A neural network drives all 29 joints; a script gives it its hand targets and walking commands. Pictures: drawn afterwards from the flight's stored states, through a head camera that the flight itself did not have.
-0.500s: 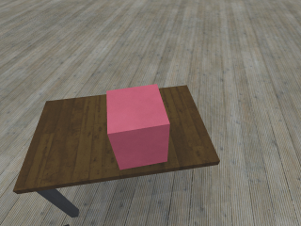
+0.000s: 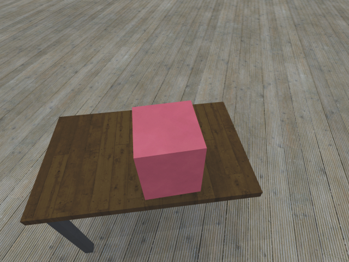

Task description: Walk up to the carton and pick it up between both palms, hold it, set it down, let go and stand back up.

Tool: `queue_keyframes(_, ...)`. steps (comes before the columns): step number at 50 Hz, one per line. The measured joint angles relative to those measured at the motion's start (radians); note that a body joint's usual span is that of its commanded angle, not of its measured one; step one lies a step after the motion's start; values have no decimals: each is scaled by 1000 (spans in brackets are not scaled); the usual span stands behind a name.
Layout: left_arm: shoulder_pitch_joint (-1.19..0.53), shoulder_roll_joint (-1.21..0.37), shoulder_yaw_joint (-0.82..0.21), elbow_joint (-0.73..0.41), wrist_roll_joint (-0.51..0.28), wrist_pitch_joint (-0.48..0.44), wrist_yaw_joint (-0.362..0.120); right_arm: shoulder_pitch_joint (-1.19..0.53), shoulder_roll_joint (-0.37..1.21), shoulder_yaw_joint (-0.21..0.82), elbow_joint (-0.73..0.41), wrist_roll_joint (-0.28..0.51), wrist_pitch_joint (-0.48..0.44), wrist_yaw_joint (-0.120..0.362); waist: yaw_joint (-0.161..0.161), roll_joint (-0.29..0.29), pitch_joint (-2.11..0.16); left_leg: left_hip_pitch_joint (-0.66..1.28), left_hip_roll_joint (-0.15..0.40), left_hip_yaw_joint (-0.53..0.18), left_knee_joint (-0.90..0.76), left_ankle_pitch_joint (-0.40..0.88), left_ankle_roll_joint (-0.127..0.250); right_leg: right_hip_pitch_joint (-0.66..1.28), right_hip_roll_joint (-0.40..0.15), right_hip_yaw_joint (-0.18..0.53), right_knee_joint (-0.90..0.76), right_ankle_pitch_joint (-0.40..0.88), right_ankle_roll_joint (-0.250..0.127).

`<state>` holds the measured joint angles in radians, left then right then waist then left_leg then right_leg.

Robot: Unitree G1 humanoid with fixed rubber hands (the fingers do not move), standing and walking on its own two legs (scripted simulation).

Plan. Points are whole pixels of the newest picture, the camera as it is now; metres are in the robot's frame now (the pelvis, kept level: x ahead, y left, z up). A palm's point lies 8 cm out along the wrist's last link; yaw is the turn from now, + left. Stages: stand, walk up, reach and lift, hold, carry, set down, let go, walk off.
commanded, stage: walk up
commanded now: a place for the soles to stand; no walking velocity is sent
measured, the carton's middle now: (167, 150) +0.50 +0.04 -0.11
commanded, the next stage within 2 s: reach and lift in 0.78 s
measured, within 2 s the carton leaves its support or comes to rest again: neither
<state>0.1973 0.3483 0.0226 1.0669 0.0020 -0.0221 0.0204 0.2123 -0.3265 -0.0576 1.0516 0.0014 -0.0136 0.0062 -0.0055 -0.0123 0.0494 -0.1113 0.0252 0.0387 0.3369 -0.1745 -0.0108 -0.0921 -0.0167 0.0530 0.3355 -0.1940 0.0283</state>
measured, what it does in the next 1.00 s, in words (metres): stands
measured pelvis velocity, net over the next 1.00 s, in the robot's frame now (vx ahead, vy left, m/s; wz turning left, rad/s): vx -0.01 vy -0.01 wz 0.03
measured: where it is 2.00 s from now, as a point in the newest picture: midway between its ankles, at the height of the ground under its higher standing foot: outside the picture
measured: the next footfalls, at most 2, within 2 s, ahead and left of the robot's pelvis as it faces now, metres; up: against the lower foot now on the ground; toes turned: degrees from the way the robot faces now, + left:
none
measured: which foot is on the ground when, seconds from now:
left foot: down 0.00-1.00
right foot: down 0.00-1.00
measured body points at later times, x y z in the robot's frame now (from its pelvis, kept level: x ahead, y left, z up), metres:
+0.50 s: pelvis +0.01 +0.00 +0.00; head +0.02 +0.01 +0.45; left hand +0.09 +0.31 -0.13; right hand +0.08 -0.30 -0.13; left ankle +0.01 +0.13 -0.75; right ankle +0.00 -0.14 -0.75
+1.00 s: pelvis -0.01 -0.01 -0.02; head +0.05 +0.01 +0.42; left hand +0.18 +0.28 -0.12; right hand +0.16 -0.29 -0.13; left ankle +0.01 +0.13 -0.75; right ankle +0.00 -0.14 -0.75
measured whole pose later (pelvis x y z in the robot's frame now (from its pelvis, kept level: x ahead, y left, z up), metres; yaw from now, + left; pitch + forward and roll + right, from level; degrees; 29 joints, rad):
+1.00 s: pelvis -0.01 -0.01 -0.02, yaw +2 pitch -2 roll -1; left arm -0.05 0.33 0.08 0.57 0.08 0.49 -0.01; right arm -0.02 -0.28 -0.14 0.91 0.00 -0.03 0.08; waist -0.03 -0.02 0.18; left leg -0.31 0.05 -0.01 0.67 -0.32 -0.03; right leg -0.26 0.00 0.01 0.64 -0.34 0.02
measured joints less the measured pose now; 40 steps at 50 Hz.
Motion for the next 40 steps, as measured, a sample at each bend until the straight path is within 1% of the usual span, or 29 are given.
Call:
queue_keyframes(17,-20,7,-1,-25,-2,1,11,-42,-3,2,-14,4,8,-3,-2,-1,2,14,-11,-1,11,-23,8,17,-12,-2,8,-23,8)
queue_keyframes(40,-20,-6,6,-17,2,4,13,-29,-4,0,5,1,13,-4,-7,9,9,20,-6,-3,4,-25,2,21,-6,-5,4,-26,3)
